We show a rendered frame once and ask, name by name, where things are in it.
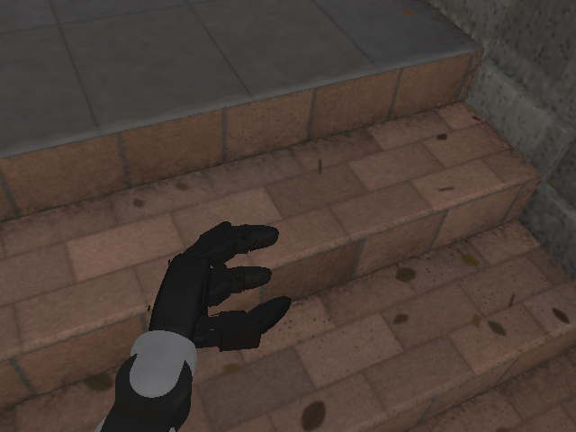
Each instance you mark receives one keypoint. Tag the left robot hand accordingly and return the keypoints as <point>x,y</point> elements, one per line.
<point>190,285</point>

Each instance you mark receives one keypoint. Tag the robot left forearm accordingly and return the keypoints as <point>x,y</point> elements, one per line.
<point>153,387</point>

